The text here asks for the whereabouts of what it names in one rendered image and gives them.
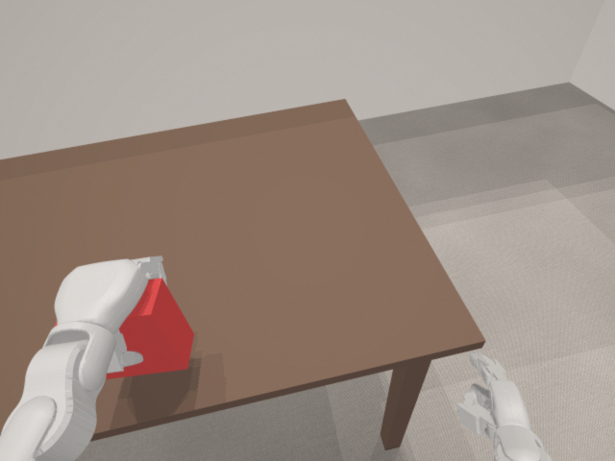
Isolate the robot left forearm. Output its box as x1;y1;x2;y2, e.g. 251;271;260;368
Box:
0;321;116;461

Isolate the sponge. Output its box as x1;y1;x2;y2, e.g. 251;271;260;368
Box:
55;278;194;379

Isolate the robot left hand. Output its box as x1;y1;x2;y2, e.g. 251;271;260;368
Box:
55;256;167;374

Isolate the robot right hand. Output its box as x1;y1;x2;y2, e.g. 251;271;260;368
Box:
457;352;531;442

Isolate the table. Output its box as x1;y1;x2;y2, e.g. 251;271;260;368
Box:
0;99;486;450

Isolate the robot right forearm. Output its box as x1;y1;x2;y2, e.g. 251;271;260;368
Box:
494;425;552;461

